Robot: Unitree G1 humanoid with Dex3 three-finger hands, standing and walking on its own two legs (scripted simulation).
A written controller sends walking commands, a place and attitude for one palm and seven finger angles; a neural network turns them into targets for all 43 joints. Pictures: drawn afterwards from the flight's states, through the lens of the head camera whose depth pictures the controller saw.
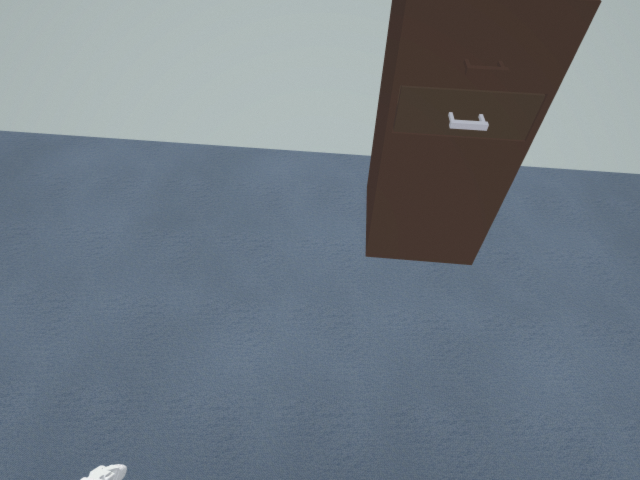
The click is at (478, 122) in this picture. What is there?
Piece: drawer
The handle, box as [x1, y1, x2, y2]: [448, 112, 488, 130]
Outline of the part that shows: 448,114 450,120 450,128 486,130 488,125 487,122 484,120 482,114 479,114 478,121 455,120 453,118 452,112 449,112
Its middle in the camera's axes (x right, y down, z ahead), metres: +0.41 -0.33 +1.09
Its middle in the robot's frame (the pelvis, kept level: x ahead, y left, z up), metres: +1.05 -0.36 -0.10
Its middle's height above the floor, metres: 0.67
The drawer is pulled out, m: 0.00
